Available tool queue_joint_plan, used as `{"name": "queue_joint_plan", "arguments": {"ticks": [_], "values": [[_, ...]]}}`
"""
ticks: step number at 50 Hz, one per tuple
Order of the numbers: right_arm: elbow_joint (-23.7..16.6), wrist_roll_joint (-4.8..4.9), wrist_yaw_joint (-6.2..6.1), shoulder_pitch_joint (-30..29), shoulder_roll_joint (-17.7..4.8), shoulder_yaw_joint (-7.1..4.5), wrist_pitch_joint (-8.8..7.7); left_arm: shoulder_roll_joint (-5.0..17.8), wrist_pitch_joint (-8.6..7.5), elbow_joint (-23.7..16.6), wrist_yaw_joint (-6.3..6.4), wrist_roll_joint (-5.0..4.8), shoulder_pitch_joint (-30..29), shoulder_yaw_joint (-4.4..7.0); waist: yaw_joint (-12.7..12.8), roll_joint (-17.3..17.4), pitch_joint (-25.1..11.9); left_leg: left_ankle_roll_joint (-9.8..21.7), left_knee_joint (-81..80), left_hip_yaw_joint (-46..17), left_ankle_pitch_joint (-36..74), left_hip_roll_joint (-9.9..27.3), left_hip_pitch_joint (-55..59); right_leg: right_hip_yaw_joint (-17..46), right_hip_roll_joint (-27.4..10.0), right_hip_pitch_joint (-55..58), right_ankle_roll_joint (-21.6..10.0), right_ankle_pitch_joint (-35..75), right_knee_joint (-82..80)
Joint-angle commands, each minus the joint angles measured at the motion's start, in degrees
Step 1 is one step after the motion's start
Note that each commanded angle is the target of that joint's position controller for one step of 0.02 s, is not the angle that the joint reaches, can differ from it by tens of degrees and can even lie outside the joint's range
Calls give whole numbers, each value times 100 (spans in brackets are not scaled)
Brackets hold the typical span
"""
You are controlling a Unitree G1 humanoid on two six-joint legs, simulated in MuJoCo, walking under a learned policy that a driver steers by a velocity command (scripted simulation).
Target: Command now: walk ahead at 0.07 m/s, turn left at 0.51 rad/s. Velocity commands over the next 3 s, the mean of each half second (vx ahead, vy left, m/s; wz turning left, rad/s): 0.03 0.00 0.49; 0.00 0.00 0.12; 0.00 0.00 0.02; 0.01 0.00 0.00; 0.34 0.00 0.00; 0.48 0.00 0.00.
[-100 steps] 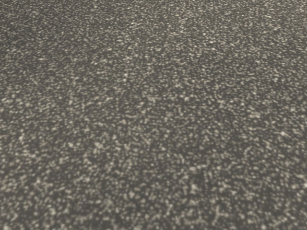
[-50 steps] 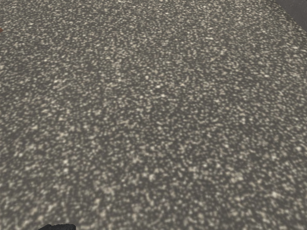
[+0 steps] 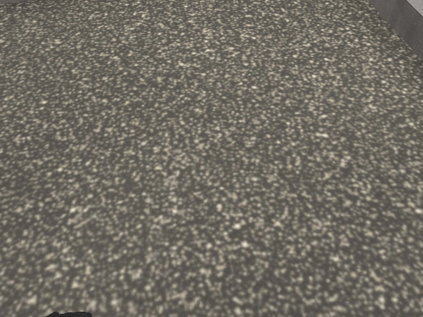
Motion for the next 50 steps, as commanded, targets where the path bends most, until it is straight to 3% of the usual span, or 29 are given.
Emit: {"name": "queue_joint_plan", "arguments": {"ticks": [1, 2, 3, 4, 6, 11, 14, 17, 18, 19, 20, 21, 22, 23, 24, 25, 27, 31, 34, 37, 38, 39, 40, 41, 42, 43, 46, 50], "values": [[-451, -35, -3, 594, -730, -146, -73, 969, 10, -313, 23, 57, 647, 297, 167, -1282, -1128, -340, 2698, 106, -1330, 293, -1834, 2630, -2645, 2341, -1691, 3020, -731], [-412, 9, -17, 371, -893, -232, 13, 726, 22, -340, 21, 28, 438, 232, 185, -891, -885, -461, 3052, 158, -881, 415, -1938, 1918, -2223, 2087, -1434, 2490, -697], [-363, 27, -49, 335, -824, -251, 134, 646, 55, -391, 19, 2, 186, 193, 116, -714, -734, -572, 3163, 213, -572, 520, -1876, 1419, -1904, 1780, -1230, 2013, -755], [-404, 15, -60, 287, -748, -244, 219, 668, 89, -389, 25, -25, 21, 191, 97, -793, -574, -659, 3246, 289, -289, 577, -1796, 1134, -1782, 1459, -1193, 1793, -849], [-534, 49, -30, 183, -471, -180, 276, 742, 142, -345, 61, 25, -12, 210, 113, -976, -404, -731, 2956, 591, 91, 577, -1525, 547, -1494, 1075, -1176, 1563, -1056], [-911, 10, 80, -305, -248, -69, 245, 967, 218, -249, 138, -10, 133, 308, 347, -1086, -669, -668, 1552, 824, 308, 832, -1047, 133, -1782, 1391, -1330, 1635, -1052], [-1009, 16, 175, -327, -360, -99, 262, 1130, 244, -205, 91, -76, 131, 370, 371, -1183, -693, -492, 838, 1044, 374, 813, -533, -3, -1923, 1351, -1279, 1455, -994], [-988, -3, 257, -75, -359, -144, 289, 1191, 258, -127, 57, -220, 71, 390, 173, -1125, -624, -149, -449, 1246, 933, 674, 145, -148, -1920, 1221, -991, 1082, -600], [-877, -30, 255, 172, -380, -175, 284, 1080, 269, -46, 48, -266, 159, 359, 84, -990, -626, 28, -1075, 1288, 1315, 504, 680, -308, -1750, 964, -750, 822, -262], [-850, -60, 213, 318, -592, -237, 267, 825, 278, 95, 8, -220, 462, 292, 119, -317, -553, 251, -1624, 706, 2159, 781, 1346, -733, -1413, 312, -277, 34, 494], [-1008, -89, 98, 314, -1232, -344, 251, 364, 268, -113, -70, 116, 543, 118, 363, 1675, -587, 913, -1666, -1325, 4272, 2436, 2121, -1258, -644, -1229, 361, -2607, 2274], [-1110, -289, 149, 327, -1253, -306, 142, 691, 253, -269, 0, 33, 25, 231, -51, 1457, -687, 1809, -1903, -1758, 4274, 2964, 1345, -470, -354, -1575, 416, -3077, 3269], [-1073, -351, 186, 167, -1075, -250, 31, 919, 287, -232, 52, -114, -139, 303, -45, 949, -516, 1673, -2029, -1335, 3589, 2608, 1024, -211, -447, -1484, 346, -2679, 3705], [-1040, -265, 182, -187, -892, -197, -40, 915, 333, -121, 84, -147, -7, 333, 157, 766, -376, 1327, -2037, -921, 3099, 2237, 922, -115, -492, -1478, 287, -2181, 3720], [-1051, -164, 161, -467, -663, -118, -59, 879, 385, 62, 125, -107, 174, 345, 276, 653, -377, 1068, -2005, -630, 2895, 1998, 912, -88, -532, -1410, 317, -1814, 3707], [-1051, -114, 135, -635, -536, -53, -72, 866, 415, 131, 139, -61, 323, 353, 368, 725, -372, 1006, -2007, -412, 3161, 1874, 754, -115, -502, -1190, 378, -1465, 3775], [-1007, -163, 97, -651, -301, 51, -106, 770, 400, 201, 117, -92, 476, 335, 445, 663, -508, 1004, -1994, -190, 3433, 1738, 772, -106, -467, -836, 438, -1076, 3673], [-854, -162, 54, -551, -325, 48, -109, 524, 377, 175, 69, -106, 231, 199, 259, 661, -452, 1031, -1956, -227, 3072, 1722, 1087, -76, -544, -427, 475, -1048, 2111], [-721, -167, 95, -499, -423, 25, -72, 601, 373, 193, 39, -128, 210, 183, 136, 683, -309, 1178, -1958, -464, 2645, 1794, 917, -186, -479, 80, 446, -1421, 1345], [-580, -94, 129, -641, -282, 92, -66, 533, 322, 341, 14, -128, 465, 151, 317, 537, -204, 1053, -1816, -561, 2415, 1664, 742, -265, -398, 731, 326, -725, 29], [-496, -67, 135, -575, -222, 116, -83, 529, 285, 404, -6, -67, 588, 127, 410, 383, -219, 854, -1768, -497, 2354, 1547, 587, -199, -436, 1204, 241, 160, -612], [-437, -125, 145, -419, -129, 149, -133, 716, 254, 430, -2, 6, 687, 141, 354, 131, -392, 588, -1670, -394, 2101, 1353, 416, 131, -728, 1714, 139, 1017, -597], [-429, -208, 198, -203, -169, 125, -194, 1087, 253, 456, 15, -19, 682, 220, 66, -467, -460, 386, -1546, -56, 1699, 980, 239, 206, -951, 1912, -36, 1573, -227], [-403, -213, 208, -297, -155, 117, -209, 987, 251, 554, -20, -112, 580, 236, 93, -794, -449, 201, -1550, 304, 1463, 695, 471, 134, -829, 1463, -199, 690, -177], [-391, -206, 196, -596, -233, 106, -188, 716, 229, 527, -52, -102, 487, 172, 258, -637, -300, 124, -1423, 373, 1367, 654, 614, 124, -732, 1164, -166, 186, -308], [-409, -177, 167, -731, -169, 101, -151, 615, 204, 555, -47, -51, 421, 135, 266, -593, -261, 138, -1373, 386, 1418, 675, 666, 106, -708, 1024, -87, 16, -378], [-327, -175, 124, -653, -81, 98, -44, 567, 126, 652, -22, -40, 451, 90, 267, -484, -107, 198, -1396, 332, 1542, 710, 613, 22, -622, 975, 22, -37, -361], [-149, -157, 101, -559, -39, 81, -56, 581, 125, 792, 30, -61, 503, 62, 293, -269, -19, 161, -1419, 340, 1554, 710, 583, 9, -582, 979, 12, -124, -343]]}}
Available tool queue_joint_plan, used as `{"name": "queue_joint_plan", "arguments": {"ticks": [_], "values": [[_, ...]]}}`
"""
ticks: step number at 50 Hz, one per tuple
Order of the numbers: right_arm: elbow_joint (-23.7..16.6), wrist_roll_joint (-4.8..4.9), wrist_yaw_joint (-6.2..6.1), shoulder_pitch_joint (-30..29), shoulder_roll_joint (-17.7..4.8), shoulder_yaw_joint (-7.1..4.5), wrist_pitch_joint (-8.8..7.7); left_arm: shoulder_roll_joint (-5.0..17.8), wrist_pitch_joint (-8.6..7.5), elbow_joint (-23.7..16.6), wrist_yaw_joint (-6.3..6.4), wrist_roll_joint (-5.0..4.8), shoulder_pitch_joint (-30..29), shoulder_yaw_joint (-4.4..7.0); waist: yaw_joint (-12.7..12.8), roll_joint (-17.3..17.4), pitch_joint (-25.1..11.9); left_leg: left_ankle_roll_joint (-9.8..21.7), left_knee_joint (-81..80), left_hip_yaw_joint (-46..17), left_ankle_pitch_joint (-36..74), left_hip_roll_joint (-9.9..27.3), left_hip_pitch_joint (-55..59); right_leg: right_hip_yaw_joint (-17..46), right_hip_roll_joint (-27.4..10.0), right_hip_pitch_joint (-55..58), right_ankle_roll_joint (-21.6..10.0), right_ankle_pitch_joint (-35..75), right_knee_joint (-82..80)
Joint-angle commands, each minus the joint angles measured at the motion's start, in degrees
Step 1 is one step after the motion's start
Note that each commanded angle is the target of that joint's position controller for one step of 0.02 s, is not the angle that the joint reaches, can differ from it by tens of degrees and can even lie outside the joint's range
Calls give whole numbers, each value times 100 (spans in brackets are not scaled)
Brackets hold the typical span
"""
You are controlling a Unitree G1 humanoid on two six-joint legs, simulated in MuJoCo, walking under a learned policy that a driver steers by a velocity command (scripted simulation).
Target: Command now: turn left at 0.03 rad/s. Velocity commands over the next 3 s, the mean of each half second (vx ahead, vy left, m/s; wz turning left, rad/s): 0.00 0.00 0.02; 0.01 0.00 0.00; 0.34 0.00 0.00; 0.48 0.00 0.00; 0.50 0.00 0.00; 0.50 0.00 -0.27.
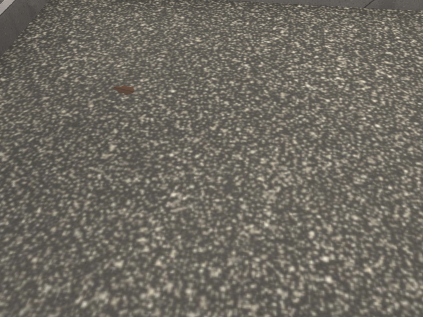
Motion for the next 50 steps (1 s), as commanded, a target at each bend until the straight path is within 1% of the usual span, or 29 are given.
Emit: {"name": "queue_joint_plan", "arguments": {"ticks": [1, 7, 15, 25, 35, 47, 48, 49, 50], "values": [[-267, 13, -38, -155, -522, -150, -83, 672, -75, -190, 52, -6, -58, 118, 29, -166, -147, 110, -493, -450, 540, 403, 90, 264, -245, -103, -179, 713, -502], [39, 32, -83, -40, -534, -172, -96, 626, -71, 65, 67, -19, -34, 84, 32, -38, -106, 56, -503, -420, 665, 407, 185, 229, -180, -100, -193, 695, -530], [448, 52, -131, 30, -537, -167, -108, 546, -51, 432, 80, -27, 12, 55, 32, -54, -54, 39, -538, -381, 744, 413, 264, 166, -93, -77, -191, 705, -596], [907, 71, -158, 80, -488, -130, -112, 492, -30, 810, 113, -31, 145, 26, 35, -65, 12, 39, -603, -322, 736, 397, 276, 111, -23, -64, -185, 700, -654], [1248, 85, -167, 139, -436, -83, -107, 422, -22, 1054, 134, -34, 328, -14, 30, -45, 60, 39, -654, -277, 699, 379, 256, 78, 18, -81, -187, 680, -683], [1500, 94, -176, 252, -375, -24, -100, 320, -19, 1212, 140, -39, 555, -59, 17, -51, 104, 32, -674, -235, 656, 361, 215, 56, 48, -125, -197, 652, -699], [1569, 93, -182, 358, -329, -11, -93, 252, -13, 1282, 143, -43, 684, -75, 15, -30, -32, 47, -718, -194, -1, 311, 263, -23, 120, -77, -214, 112, -692], [1593, 129, -196, 401, -411, -42, -77, 280, -2, 1298, 155, -77, 721, -58, 4, 9, 58, 118, -704, -173, -1038, 242, 146, -123, 236, -202, -278, -704, -560], [1587, 165, -206, 435, -523, -81, -75, 348, -4, 1251, 168, -101, 684, -34, -16, 54, 244, 230, -721, -255, -2065, 266, -84, -135, 280, -445, -373, -1540, -429]]}}
Over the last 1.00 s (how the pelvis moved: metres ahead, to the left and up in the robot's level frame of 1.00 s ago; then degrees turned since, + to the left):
0.00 0.04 0.00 18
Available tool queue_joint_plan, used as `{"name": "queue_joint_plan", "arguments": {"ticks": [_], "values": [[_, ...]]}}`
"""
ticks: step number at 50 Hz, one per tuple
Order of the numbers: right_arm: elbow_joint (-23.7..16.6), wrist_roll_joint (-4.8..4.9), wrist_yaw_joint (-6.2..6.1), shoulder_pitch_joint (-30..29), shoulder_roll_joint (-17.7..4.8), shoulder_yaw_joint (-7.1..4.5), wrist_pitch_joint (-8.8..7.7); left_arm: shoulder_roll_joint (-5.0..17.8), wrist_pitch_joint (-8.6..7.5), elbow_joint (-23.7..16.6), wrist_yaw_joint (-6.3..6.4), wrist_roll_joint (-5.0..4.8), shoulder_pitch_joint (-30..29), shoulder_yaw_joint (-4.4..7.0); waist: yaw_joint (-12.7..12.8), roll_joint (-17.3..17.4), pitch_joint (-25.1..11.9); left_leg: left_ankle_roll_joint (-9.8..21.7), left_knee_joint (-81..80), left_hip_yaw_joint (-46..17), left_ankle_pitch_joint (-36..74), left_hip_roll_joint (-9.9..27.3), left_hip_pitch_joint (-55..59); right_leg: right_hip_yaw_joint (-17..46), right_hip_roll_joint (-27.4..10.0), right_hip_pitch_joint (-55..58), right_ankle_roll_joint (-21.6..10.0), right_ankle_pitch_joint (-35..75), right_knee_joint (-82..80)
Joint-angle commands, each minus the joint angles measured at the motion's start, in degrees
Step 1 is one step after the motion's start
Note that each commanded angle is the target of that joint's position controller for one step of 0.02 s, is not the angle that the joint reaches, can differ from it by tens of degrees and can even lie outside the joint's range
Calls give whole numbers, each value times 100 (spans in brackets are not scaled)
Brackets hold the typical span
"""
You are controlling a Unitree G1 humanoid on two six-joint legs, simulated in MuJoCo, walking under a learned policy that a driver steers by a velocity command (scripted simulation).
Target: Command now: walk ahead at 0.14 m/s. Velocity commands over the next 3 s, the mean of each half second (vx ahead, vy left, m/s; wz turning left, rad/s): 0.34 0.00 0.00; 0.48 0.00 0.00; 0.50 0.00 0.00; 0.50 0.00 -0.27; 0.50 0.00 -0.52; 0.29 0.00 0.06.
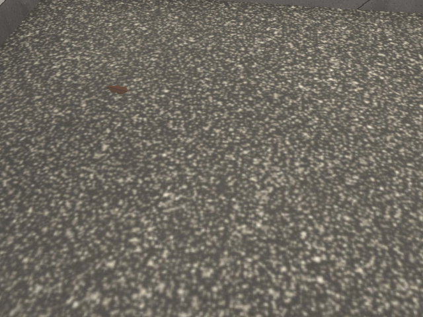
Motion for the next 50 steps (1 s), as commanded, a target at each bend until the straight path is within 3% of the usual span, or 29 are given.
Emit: {"name": "queue_joint_plan", "arguments": {"ticks": [1, 3, 5, 6, 7, 9, 10, 11, 12, 13, 14, 15, 16, 18, 22, 24, 27, 29, 31, 32, 33, 34, 35, 36, 37, 39, 42, 45, 50], "values": [[-123, 63, -36, 270, -762, -156, -49, 607, -54, -163, 38, -48, 246, 113, -52, 176, 432, 431, -779, -456, -2682, 268, -407, -86, 122, -822, -330, -2025, -258], [-124, 117, -1, 494, -852, -197, -190, 462, -208, -277, -5, -72, 153, 87, -145, 431, 616, 725, -1062, -1160, -3051, 738, -312, -45, 56, -1282, -399, -1820, 139], [-60, 136, 46, 803, -1048, -277, -297, 261, -359, -362, -95, -96, 94, 59, -182, 927, 439, 1131, -1597, -2264, -3275, 1466, 25, -328, 144, -1468, -375, -986, 956], [-100, 136, 57, 747, -1068, -290, -321, 275, -404, -379, -140, -113, 99, 67, -129, 956, 451, 1267, -1784, -2611, -3233, 1687, -222, -255, 63, -1271, -452, -819, 1178], [-202, 134, 67, 508, -1043, -279, -342, 285, -441, -360, -173, -129, 214, 80, 31, 882, 486, 1241, -1809, -2554, -3068, 1691, -531, -221, 13, -957, -556, -832, 1081], [-512, 200, 97, -276, -978, -244, -336, 245, -480, -117, -178, -134, 915, 97, 531, 688, 597, 844, -1353, -1579, -2466, 1107, -1509, -222, 56, 439, -743, -736, -244], [-645, 184, 111, -545, -757, -190, -364, 510, -477, 85, -160, -93, 1529, 181, 723, 72, 486, 537, -204, -872, -1690, 623, -2168, 529, -388, 1295, -800, -671, -721], [-845, 190, 119, -708, -382, -106, -461, 1141, -509, 243, -184, -94, 2271, 349, 866, -1444, 267, 154, 1723, 271, -1041, -99, -3027, 2521, -1491, 1952, -1270, -1654, -1734], [-957, 190, 120, -794, -585, -145, -574, 1265, -582, 199, -245, -15, 2299, 344, 782, -1543, 453, 169, 2876, 13, -1587, -38, -3762, 3812, -2214, 1949, -1678, -1395, -2028], [-889, 218, 165, -625, -676, -169, -638, 911, -648, 74, -251, 8, 1936, 243, 501, -827, 605, 257, 3578, -288, -1198, 274, -4109, 3492, -2169, 1979, -1630, -935, -1884], [-765, 216, 219, -388, -639, -161, -672, 734, -685, -44, -283, -14, 1689, 191, 347, -585, 528, 329, 3788, -284, -699, 423, -4162, 2868, -1898, 2013, -1439, -447, -1832], [-745, 181, 240, -383, -659, -181, -699, 743, -675, -123, -319, -39, 1492, 177, 249, -406, 486, 354, 3727, -217, -300, 567, -4202, 2403, -1754, 2013, -1277, 24, -1873], [-778, 142, 262, -524, -718, -215, -708, 616, -638, -169, -330, -37, 1413, 123, 228, -373, 480, 333, 3523, -155, -5, 693, -4104, 1925, -1604, 1933, -1131, 792, -1910], [-834, 114, 322, -703, -563, -199, -673, 442, -537, -172, -296, 21, 1568, 55, 259, -522, 360, 203, 3092, 98, 392, 705, -3724, 1184, -1274, 1727, -1002, 1804, -1969], [-1287, 108, 377, -1783, -235, -27, -615, 745, -463, -309, -156, 50, 1608, 77, 435, -486, 597, -1, 1301, 477, 1326, 424, -2804, 500, -941, 799, -972, 2067, -2280], [-1438, 142, 414, -2092, -314, 0, -603, 909, -481, -279, -131, 6, 1774, 125, 473, -605, 670, 16, 761, 571, 1571, 301, -2355, 439, -1029, 670, -1018, 1990, -2444], [-1629, 175, 474, -2267, -541, -23, -611, 951, -484, -234, -132, -83, 1772, 187, 322, -638, 723, 230, 254, 416, 1578, 299, -2213, 358, -1292, 1204, -940, 2534, -2270], [-1612, 154, 491, -1898, -800, -134, -642, 1065, -438, -280, -133, -61, 1620, 245, -5, -761, 301, 426, 164, 490, 1338, 94, -1564, 233, -1390, 1639, -804, 4359, -1600], [-1172, 183, 428, -339, -1205, -374, -615, 1085, -339, -374, -139, 4, 1425, 260, -795, -860, -707, 716, 156, 626, 1254, -162, 438, -27, -1137, 1375, -575, 5826, 224], [-930, 124, 360, 743, -1542, -485, -573, 964, -339, -533, -162, 81, 1339, 194, -1181, -464, -1440, 1041, 335, -448, 948, 769, 2306, -85, -897, -6, -432, 4311, 1903], [-772, 24, 379, 1295, -1922, -548, -546, 7, -458, -573, -261, 37, 2141, -49, -687, 1257, -2573, 2074, -383, -3502, -575, 2362, 4194, 15, 285, -2117, -67, -232, 4235], [-738, 41, 387, 1131, -1393, -398, -539, 415, -646, -527, -295, -118, 1718, 49, -857, 1080, -2366, 1939, -1257, -4361, -980, 2310, 3828, 820, 268, -2730, -219, -1376, 5091], [-818, 71, 382, 481, -1152, -318, -576, 806, -745, -805, -297, -290, 1070, 171, -667, 950, -1258, 1629, -1381, -3398, -671, 2117, 2888, 646, -53, -3205, -332, -1026, 5264], [-957, 53, 396, -88, -960, -250, -623, 886, -782, -913, -248, -291, 697, 186, -439, 332, -776, 1461, -1524, -2575, 79, 1931, 1838, 510, -385, -2947, -375, -453, 5002], [-983, -17, 437, -376, -783, -199, -668, 879, -750, -923, -191, -211, 550, 250, -225, 75, -472, 1345, -1664, -1975, 678, 1711, 1012, 410, -575, -2637, -370, -131, 4681], [-893, -75, 472, -475, -597, -138, -707, 606, -577, -903, -158, -141, 830, 270, 125, 327, -362, 1266, -1975, -1333, 852, 1392, 201, 439, -803, -2011, -373, 101, 4237], [-724, -42, 383, -195, -825, -165, -729, 565, -440, -1102, -131, -95, 491, 293, 203, 368, 0, 1372, -2341, -914, 925, 1331, -277, 304, -928, -2258, -229, 364, 3545], [-650, -38, 248, 161, -1027, -204, -690, 640, -454, -1400, -150, -18, -315, 307, 21, 235, 157, 1329, -2437, -724, 1085, 1309, -37, 244, -960, -2811, -65, 1340, 2426], [-527, 63, 179, 764, -1189, -227, -623, 530, -513, -1687, -286, -80, -1408, 214, -356, 229, 222, 1076, -2325, -275, 1243, 1175, 374, -91, -589, -2435, -29, 2309, 739]]}}
Over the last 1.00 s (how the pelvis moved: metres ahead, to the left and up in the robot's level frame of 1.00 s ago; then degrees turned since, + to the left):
0.00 -0.01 0.00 -1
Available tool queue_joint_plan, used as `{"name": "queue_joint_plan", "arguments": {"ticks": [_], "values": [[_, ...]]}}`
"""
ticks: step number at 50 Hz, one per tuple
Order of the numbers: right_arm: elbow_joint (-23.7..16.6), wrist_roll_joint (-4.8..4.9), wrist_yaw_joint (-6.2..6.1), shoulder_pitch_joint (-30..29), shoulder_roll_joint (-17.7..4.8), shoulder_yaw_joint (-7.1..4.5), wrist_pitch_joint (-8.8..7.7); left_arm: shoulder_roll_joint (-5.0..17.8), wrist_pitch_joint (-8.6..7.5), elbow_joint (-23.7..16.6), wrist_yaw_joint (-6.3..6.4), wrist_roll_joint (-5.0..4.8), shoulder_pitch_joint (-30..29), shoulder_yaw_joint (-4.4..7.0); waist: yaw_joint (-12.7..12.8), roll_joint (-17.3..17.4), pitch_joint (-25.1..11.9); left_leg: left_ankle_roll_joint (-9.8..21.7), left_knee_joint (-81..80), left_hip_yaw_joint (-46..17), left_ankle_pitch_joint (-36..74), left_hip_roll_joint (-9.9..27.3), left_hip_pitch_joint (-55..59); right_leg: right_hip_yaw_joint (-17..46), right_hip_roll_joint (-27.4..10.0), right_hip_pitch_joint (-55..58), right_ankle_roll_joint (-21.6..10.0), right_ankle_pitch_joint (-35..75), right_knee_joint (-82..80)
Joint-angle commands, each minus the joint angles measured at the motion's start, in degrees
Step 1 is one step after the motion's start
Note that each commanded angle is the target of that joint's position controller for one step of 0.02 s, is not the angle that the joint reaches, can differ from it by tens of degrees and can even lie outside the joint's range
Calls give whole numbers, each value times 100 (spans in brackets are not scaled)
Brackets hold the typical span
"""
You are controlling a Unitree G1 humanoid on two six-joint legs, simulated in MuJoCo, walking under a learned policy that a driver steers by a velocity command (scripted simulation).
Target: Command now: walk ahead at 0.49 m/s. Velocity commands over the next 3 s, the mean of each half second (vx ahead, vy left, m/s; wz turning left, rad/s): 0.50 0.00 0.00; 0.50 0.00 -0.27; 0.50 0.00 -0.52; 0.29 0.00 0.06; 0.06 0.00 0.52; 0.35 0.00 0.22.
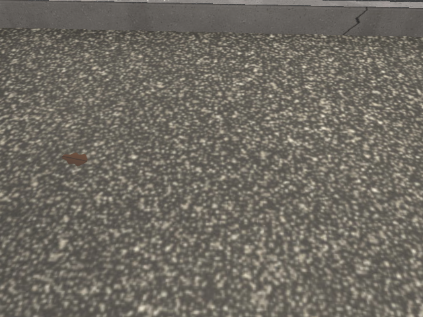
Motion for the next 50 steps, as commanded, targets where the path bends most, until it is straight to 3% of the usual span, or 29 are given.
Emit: {"name": "queue_joint_plan", "arguments": {"ticks": [1, 4, 6, 7, 8, 9, 10, 11, 12, 13, 14, 16, 18, 22, 26, 31, 34, 35, 36, 37, 38, 39, 40, 41, 42, 44, 47, 50], "values": [[-238, 69, -54, 62, -967, -174, -38, 193, -63, -411, -95, -42, -601, -25, 12, 437, 455, 860, -516, -720, 820, 1543, -486, -214, 214, 405, 23, 390, -678], [-135, 90, -68, 266, -1009, -211, 60, 311, -99, -599, -205, -64, -879, -21, 16, 470, 501, 769, -155, -816, 958, 1854, 217, -149, 278, 291, -149, -109, -1061], [-149, 86, -77, 181, -1096, -250, 130, 483, -132, -593, -246, -71, -606, 38, 247, 601, 332, 654, 257, -832, 1691, 1956, 465, -251, 424, 781, -309, -552, -1222], [-188, 76, -76, 44, -1103, -248, 165, 644, -145, -469, -245, -62, -101, 128, 564, 635, 31, 544, 885, -670, 2664, 1809, 446, -417, 611, 1514, -431, -652, -1334], [-235, 31, -76, 25, -938, -186, 195, 938, -148, -156, -209, -54, 919, 286, 989, 541, -601, 382, 2083, -415, 3142, 1478, 69, -446, 681, 2879, -620, -601, -1292], [-406, -104, -80, 154, -686, -70, 185, 1436, -125, 49, -154, 13, 2012, 412, 1251, -272, -1557, 159, 4068, -83, 1551, 1063, -1141, 949, -495, 4655, -1012, -559, -1189], [-382, -17, -13, 856, 65, 125, 43, 1693, -105, 179, -218, 43, 2197, 446, 821, -1817, -2181, -124, 5777, -374, -2021, 12, -3297, 3745, -1518, 6274, -1878, -1841, -2139], [-351, 130, 5, 423, -659, -28, -89, 1069, -125, 95, -231, 10, 2012, 278, 995, -1016, -1815, -10, 6409, -1047, -2126, 343, -3933, 3814, -1348, 6027, -1638, -2353, -2457], [-524, 237, 20, -145, -923, -102, -171, 831, -145, -18, -208, 7, 1490, 199, 920, -694, -1041, 101, 6428, -933, -1564, 627, -4221, 2906, -1177, 5276, -1384, -1952, -2504], [-561, 206, -24, -402, -877, -103, -183, 728, -150, -120, -210, 40, 1023, 150, 736, -176, -668, 86, 6191, -788, -1016, 932, -3968, 2235, -973, 4466, -1289, -1202, -2634], [-571, 113, -54, -524, -822, -140, -149, 586, -157, -148, -225, 79, 772, 116, 589, -49, -374, 52, 5840, -757, -695, 1106, -3738, 1740, -770, 3839, -1249, -702, -2799], [-537, 84, -53, -345, -598, -147, -4, 429, -183, -76, -247, 125, 736, 74, 348, -201, -288, 11, 5452, -767, -398, 1272, -3231, 1233, -535, 3318, -1221, -333, -3105], [-572, 63, -64, -420, -487, -146, 91, 552, -207, 37, -213, 92, 919, 103, 285, -146, -121, -72, 5101, -694, -204, 1309, -3351, 910, -491, 3159, -1293, 36, -3292], [-859, -14, -52, -1224, -473, -164, 107, 692, -142, 196, -81, 76, 1276, 137, 434, -61, 144, -251, 3878, -629, 864, 1302, -3940, 502, -410, 3334, -1249, 274, -3481], [-1078, 20, 19, -2023, -354, -103, 53, 751, -104, 339, -19, 23, 1609, 138, 680, -106, 342, -254, 2595, -368, 1749, 1060, -3629, 98, -223, 3371, -1081, 38, -3582], [-1397, 67, 157, -2727, -418, -76, -27, 779, 23, 612, 14, -38, 2061, 176, 816, -109, 585, -106, 1896, -421, 1355, 922, -3796, 258, -586, 4233, -1064, 253, -3191], [-1367, 74, 203, -2311, -683, -176, -119, 937, 106, 570, 53, -59, 1850, 241, 457, -284, 301, 32, 1627, -339, 787, 685, -2918, 447, -675, 4406, -935, 1216, -2590], [-1206, 67, 180, -1716, -847, -273, -140, 943, 130, 521, 53, -57, 1693, 237, 112, -318, -53, 127, 1512, -180, 767, 505, -2005, 347, -494, 4252, -830, 2008, -1964], [-913, 35, 126, -671, -1158, -423, -149, 773, 136, 444, 48, -8, 1623, 168, -321, -228, -751, 317, 1713, -317, 916, 668, -417, 152, -145, 3598, -648, 1914, -786], [-767, -87, 64, 246, -1648, -551, -137, 344, 90, 293, 30, 69, 1936, 40, -392, 622, -1703, 846, 1822, -1984, 614, 2040, 1807, -202, 521, 1730, -310, 52, 1291], [-715, -69, 93, 421, -1621, -511, -92, -125, -14, 341, 8, -16, 2437, -96, -198, 1857, -2440, 1342, 970, -4159, -316, 2924, 2771, 193, 1146, 329, -145, -3596, 2717], [-748, -23, 78, 199, -1104, -372, -91, 563, -71, 323, 8, -187, 1986, 88, -288, 1335, -1821, 1074, 696, -3877, -875, 2697, 2237, 656, 812, -157, -210, -3485, 3314], [-834, 6, 55, -302, -890, -305, -97, 737, -85, 162, 26, -252, 1551, 146, -174, 1082, -1008, 835, 534, -3016, -743, 2581, 1362, 468, 536, -394, -271, -2937, 3326], [-887, -28, 61, -729, -727, -255, -114, 695, -67, 130, 65, -195, 1345, 166, 11, 702, -599, 726, 310, -2440, -425, 2394, 510, 385, 275, -148, -279, -2413, 3121], [-885, -72, 73, -985, -573, -219, -137, 589, -7, 138, 84, -145, 1354, 207, 201, 712, -316, 644, 80, -1906, -105, 2206, -126, 402, 102, 166, -282, -2078, 2871], [-824, -126, 77, -1166, -453, -209, -162, 300, 159, 159, 62, -161, 1569, 211, 442, 862, -137, 607, -247, -1197, 195, 1989, -722, 394, -55, 606, -294, -1791, 2666], [-715, -133, 2, -1064, -649, -278, -195, 250, 305, -43, 68, -121, 1281, 240, 501, 653, 132, 691, -467, -540, 796, 1979, -866, 411, -114, 223, -218, -1249, 2331], [-653, -153, -89, -892, -778, -316, -160, 247, 288, -225, 7, -76, 882, 244, 432, 517, 251, 667, -517, -49, 1182, 1930, -616, 415, -60, -115, -131, -450, 1510]]}}
Over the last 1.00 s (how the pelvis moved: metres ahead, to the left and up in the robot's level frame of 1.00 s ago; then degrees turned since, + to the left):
0.43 0.01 0.01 -1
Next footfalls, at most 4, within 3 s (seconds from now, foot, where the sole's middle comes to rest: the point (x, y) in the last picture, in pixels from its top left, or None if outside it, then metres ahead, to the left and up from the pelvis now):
0.16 right None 0.28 -0.15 -0.78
0.72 left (182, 288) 0.60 0.09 -0.78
1.28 right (262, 220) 0.84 -0.21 -0.78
1.76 left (238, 148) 1.21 -0.17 -0.78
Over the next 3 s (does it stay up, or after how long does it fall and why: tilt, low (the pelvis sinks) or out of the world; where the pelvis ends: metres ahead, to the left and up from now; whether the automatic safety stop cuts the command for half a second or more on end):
stays up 1.24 -0.21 -0.01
